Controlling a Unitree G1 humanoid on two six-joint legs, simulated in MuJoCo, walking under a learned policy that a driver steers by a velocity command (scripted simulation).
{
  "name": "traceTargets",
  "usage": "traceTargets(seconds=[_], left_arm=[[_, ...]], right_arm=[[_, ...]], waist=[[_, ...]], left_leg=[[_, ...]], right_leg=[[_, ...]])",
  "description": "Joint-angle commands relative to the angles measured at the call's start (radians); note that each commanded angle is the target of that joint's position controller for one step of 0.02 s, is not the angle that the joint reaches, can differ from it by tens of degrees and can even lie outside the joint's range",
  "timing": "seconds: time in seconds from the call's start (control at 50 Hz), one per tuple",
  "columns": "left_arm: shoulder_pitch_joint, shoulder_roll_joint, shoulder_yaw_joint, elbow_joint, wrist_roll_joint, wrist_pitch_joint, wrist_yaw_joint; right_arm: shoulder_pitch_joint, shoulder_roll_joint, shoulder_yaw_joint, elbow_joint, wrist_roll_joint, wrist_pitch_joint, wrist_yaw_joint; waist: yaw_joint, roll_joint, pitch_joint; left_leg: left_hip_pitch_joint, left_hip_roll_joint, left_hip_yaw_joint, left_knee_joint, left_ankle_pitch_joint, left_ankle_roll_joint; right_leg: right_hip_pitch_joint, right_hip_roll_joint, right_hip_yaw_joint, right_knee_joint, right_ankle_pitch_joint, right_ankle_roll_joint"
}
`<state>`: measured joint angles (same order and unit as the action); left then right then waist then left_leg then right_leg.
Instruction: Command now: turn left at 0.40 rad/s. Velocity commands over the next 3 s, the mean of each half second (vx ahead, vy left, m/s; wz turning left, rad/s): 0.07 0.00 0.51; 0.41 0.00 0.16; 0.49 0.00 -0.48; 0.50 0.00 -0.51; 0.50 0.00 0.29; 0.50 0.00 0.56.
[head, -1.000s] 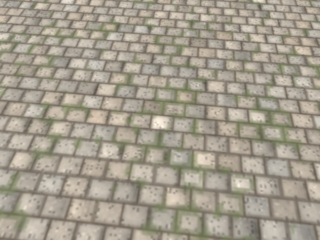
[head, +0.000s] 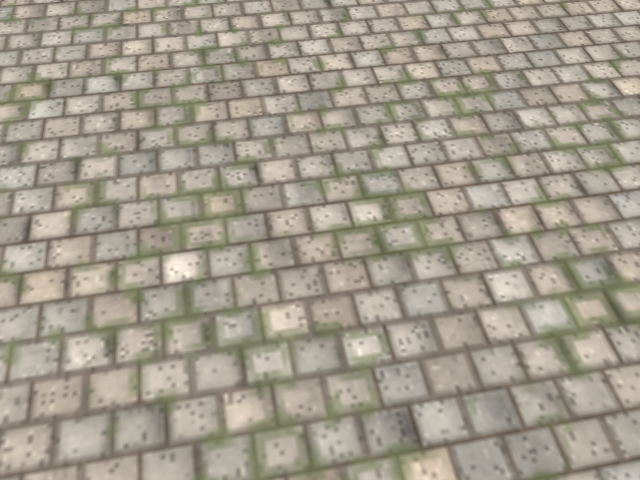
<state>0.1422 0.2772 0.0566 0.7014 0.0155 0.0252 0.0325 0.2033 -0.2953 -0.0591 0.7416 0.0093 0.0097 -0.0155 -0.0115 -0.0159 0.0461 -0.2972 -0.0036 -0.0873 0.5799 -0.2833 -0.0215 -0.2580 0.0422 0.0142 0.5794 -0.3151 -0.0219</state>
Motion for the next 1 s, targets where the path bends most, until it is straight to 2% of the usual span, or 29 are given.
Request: traceTargets(seconds=[0.02, 0.06, 0.08, 0.1, 0.12, 0.14, 0.2, 0.26, 0.3, 0.36, 0.38, 0.4, 0.42, 0.44, 0.46, 0.48, 0.52, 0.56, 0.66, 0.72, 0.8, 0.86, 0.88, 0.9, 0.92, 0.94, 0.96, 0.98, 1.0], left_arm=[[0.055, 0.082, 0.039, -0.064, -0.005, -0.018, -0.005], [0.067, 0.152, 0.065, -0.056, -0.002, -0.018, -0.012], [0.072, 0.173, 0.068, -0.059, 0.004, -0.019, -0.015], [0.066, 0.151, 0.058, -0.075, 0.013, -0.027, -0.012], [0.051, 0.135, 0.048, -0.084, 0.012, -0.035, -0.008], [0.009, 0.135, 0.047, -0.09, 0.003, -0.041, -0.005], [0.008, 0.16, 0.055, -0.073, -0.005, -0.035, 0.008], [0.03, 0.183, 0.065, -0.063, -0.008, -0.019, 0.011], [0.039, 0.209, 0.074, -0.056, -0.017, -0.013, 0.004], [0.037, 0.228, 0.081, -0.045, -0.048, -0.021, -0.012], [0.04, 0.201, 0.074, -0.037, -0.051, -0.026, -0.016], [0.055, 0.142, 0.056, -0.027, -0.035, -0.032, -0.022], [0.006, 0.061, 0.027, -0.062, 0.006, -0.038, -0.031], [-0.072, 0.084, 0.033, -0.133, -0.007, -0.06, -0.027], [-0.12, 0.152, 0.05, -0.139, -0.041, -0.077, -0.032], [-0.104, 0.181, 0.06, -0.131, -0.048, -0.089, -0.038], [-0.062, 0.18, 0.065, -0.091, -0.012, -0.105, -0.034], [-0.059, 0.148, 0.059, -0.074, -0.006, -0.115, -0.04], [-0.133, 0.085, 0.032, -0.067, -0.016, -0.12, -0.049], [-0.204, 0.074, 0.018, -0.08, -0.029, -0.126, -0.067], [-0.262, 0.083, 0.008, -0.103, -0.039, -0.136, -0.089], [-0.211, 0.108, 0.015, -0.097, -0.039, -0.138, -0.099], [-0.146, 0.131, 0.026, -0.081, -0.036, -0.136, -0.096], [-0.013, 0.161, 0.045, -0.044, -0.034, -0.132, -0.089], [0.147, 0.196, 0.059, -0.012, -0.034, -0.127, -0.081], [0.276, 0.305, 0.085, -0.002, -0.025, -0.122, -0.076], [0.29, 0.228, 0.064, 0.018, -0.046, -0.124, -0.082], [0.226, 0.185, 0.05, 0.01, -0.046, -0.118, -0.073], [0.174, 0.17, 0.044, -0.006, -0.034, -0.111, -0.066]], right_arm=[[-0.091, -0.16, -0.041, -0.1, 0.008, -0.01, -0.009], [-0.083, -0.126, -0.034, -0.123, 0.015, 0.001, -0.013], [-0.064, -0.12, -0.033, -0.128, 0.01, 0.006, -0.012], [-0.061, -0.146, -0.046, -0.13, 0.003, 0.01, -0.011], [-0.047, -0.169, -0.061, -0.122, 0.009, 0.017, -0.007], [-0.032, -0.154, -0.062, -0.113, 0.015, 0.027, -0.005], [-0.079, -0.095, -0.04, -0.13, 0.017, 0.037, 0.003], [-0.123, -0.07, -0.024, -0.17, 0.019, 0.037, 0.026], [-0.119, -0.088, -0.029, -0.183, 0.02, 0.041, 0.036], [-0.068, -0.102, -0.039, -0.177, 0.022, 0.054, 0.044], [-0.009, -0.115, -0.049, -0.152, 0.023, 0.053, 0.042], [0.102, -0.151, -0.069, -0.11, 0.03, 0.048, 0.033], [0.217, -0.25, -0.095, -0.099, 0.03, 0.035, 0.018], [0.199, -0.306, -0.093, -0.136, -0.003, -0.01, 0.033], [0.162, -0.229, -0.071, -0.137, -0.007, -0.041, 0.04], [0.12, -0.179, -0.053, -0.133, 0.0, -0.056, 0.037], [0.061, -0.149, -0.038, -0.144, 0.004, -0.06, 0.022], [0.081, -0.148, -0.035, -0.144, -0.009, -0.066, 0.008], [0.156, -0.153, -0.037, -0.1, 0.002, -0.071, -0.008], [0.205, -0.163, -0.038, -0.065, 0.006, -0.072, -0.007], [0.247, -0.167, -0.038, -0.027, 0.007, -0.068, -0.002], [0.234, -0.184, -0.042, -0.015, 0.006, -0.06, -0.006], [0.223, -0.192, -0.044, -0.016, 0.003, -0.057, -0.009], [0.21, -0.186, -0.04, -0.018, 0.001, -0.05, -0.013], [0.208, -0.171, -0.029, -0.031, -0.011, -0.051, -0.019], [0.291, -0.085, -0.001, -0.074, -0.025, -0.068, -0.012], [0.258, -0.093, 0.005, -0.074, -0.018, -0.094, -0.005], [0.148, -0.154, -0.009, -0.101, 0.019, -0.117, 0.01], [0.078, -0.152, -0.003, -0.118, 0.027, -0.134, 0.017]], waist=[[0.047, 0.186, -0.111], [0.023, -0.049, -0.099], [0.024, -0.18, -0.086], [0.034, -0.191, -0.096], [0.021, -0.104, -0.09], [-0.005, -0.054, -0.073], [0.023, -0.088, -0.05], [0.051, -0.123, -0.096], [0.054, -0.141, -0.116], [0.023, -0.136, -0.118], [0.0, -0.116, -0.116], [-0.034, -0.025, -0.133], [-0.071, 0.247, -0.118], [-0.088, 0.266, -0.113], [-0.084, 0.175, -0.044], [-0.047, 0.177, 0.009], [-0.008, 0.133, 0.025], [-0.002, 0.123, -0.002], [-0.041, 0.131, -0.004], [-0.08, 0.138, 0.023], [-0.103, 0.134, 0.066], [-0.062, 0.152, 0.031], [-0.024, 0.158, -0.028], [0.049, 0.137, -0.123], [0.12, 0.1, -0.236], [0.096, -0.157, -0.396], [0.108, -0.212, -0.43], [0.12, -0.145, -0.258], [0.105, -0.058, -0.161]], left_leg=[[0.016, 0.162, -0.27, -0.125, 0.279, 0.149], [-0.138, 0.018, -0.085, 0.063, 0.121, 0.046], [-0.229, -0.04, 0.004, 0.199, -0.088, 0.005], [-0.285, -0.013, 0.008, 0.438, -0.338, -0.021], [-0.307, 0.003, -0.026, 0.583, -0.353, -0.03], [-0.315, 0.028, -0.034, 0.609, -0.3, -0.037], [-0.313, 0.048, 0.033, 0.483, -0.162, -0.067], [-0.203, 0.051, 0.09, 0.292, -0.14, -0.066], [-0.132, 0.037, 0.128, 0.192, -0.125, -0.051], [0.015, 0.008, 0.187, -0.004, -0.022, 0.013], [0.127, -0.018, 0.198, -0.064, -0.016, 0.044], [0.297, -0.013, 0.145, -0.111, -0.041, 0.087], [0.449, 0.228, -0.237, -0.203, -0.038, 0.193], [0.382, 0.394, -0.675, -0.357, -0.306, 0.391], [0.342, 0.386, -0.631, -0.413, -0.403, 0.383], [0.3, 0.344, -0.541, -0.42, -0.402, 0.337], [0.253, 0.253, -0.386, -0.411, -0.215, 0.272], [0.24, 0.203, -0.299, -0.419, -0.037, 0.255], [0.22, 0.155, -0.176, -0.406, 0.123, 0.22], [0.225, 0.176, -0.157, -0.407, 0.143, 0.22], [0.316, 0.231, -0.142, -0.386, 0.229, 0.221], [0.375, 0.246, -0.096, -0.312, 0.523, 0.193], [0.388, 0.23, -0.061, -0.224, 0.751, 0.179], [0.366, 0.19, -0.006, -0.057, 0.933, 0.156], [0.202, 0.164, 0.02, 0.161, 0.859, 0.123], [-0.193, 0.008, 0.073, 0.59, 0.336, 0.032], [-0.38, -0.071, -0.029, 0.74, -0.242, 0.018], [-0.482, -0.005, -0.06, 0.787, -0.189, 0.03], [-0.478, 0.04, -0.041, 0.744, -0.117, 0.044]], right_leg=[[0.049, -0.028, 0.02, -0.055, 0.073, -0.016], [0.137, -0.169, 0.162, -0.181, 0.18, -0.094], [0.169, -0.321, 0.314, -0.252, 0.313, -0.188], [0.176, -0.438, 0.393, -0.269, 0.472, -0.279], [0.162, -0.453, 0.369, -0.263, 0.543, -0.302], [0.154, -0.415, 0.284, -0.252, 0.528, -0.269], [0.18, -0.324, 0.114, -0.26, 0.517, -0.215], [0.208, -0.317, 0.024, -0.239, 0.548, -0.205], [0.207, -0.337, 0.004, -0.219, 0.568, -0.199], [0.123, -0.347, -0.022, -0.213, 0.187, -0.15], [0.038, -0.323, -0.054, -0.166, 0.026, -0.117], [-0.097, -0.274, -0.122, -0.015, -0.122, -0.067], [-0.393, -0.156, -0.209, 0.402, -0.342, 0.026], [-0.62, -0.034, -0.015, 0.565, -0.373, 0.047], [-0.653, -0.089, 0.062, 0.608, -0.284, 0.029], [-0.649, -0.111, 0.066, 0.571, -0.165, 0.009], [-0.574, -0.135, 0.064, 0.473, 0.011, 0.022], [-0.507, -0.111, 0.043, 0.41, 0.142, 0.044], [-0.414, -0.074, 0.027, 0.115, 0.327, 0.088], [-0.384, -0.076, 0.011, 0.018, 0.374, 0.085], [-0.42, -0.081, -0.014, -0.047, 0.318, 0.026], [-0.325, -0.048, -0.049, -0.071, 0.232, -0.036], [-0.223, -0.012, -0.076, -0.07, 0.21, -0.062], [-0.038, 0.025, -0.103, -0.096, 0.239, -0.097], [0.248, -0.044, -0.003, -0.064, 0.265, -0.146], [0.637, -0.316, 0.5, -0.089, 0.119, -0.323], [0.704, -0.391, 0.805, -0.271, -0.04, -0.367], [0.586, -0.365, 0.683, -0.3, -0.108, -0.316], [0.442, -0.325, 0.563, -0.317, -0.062, -0.287]])
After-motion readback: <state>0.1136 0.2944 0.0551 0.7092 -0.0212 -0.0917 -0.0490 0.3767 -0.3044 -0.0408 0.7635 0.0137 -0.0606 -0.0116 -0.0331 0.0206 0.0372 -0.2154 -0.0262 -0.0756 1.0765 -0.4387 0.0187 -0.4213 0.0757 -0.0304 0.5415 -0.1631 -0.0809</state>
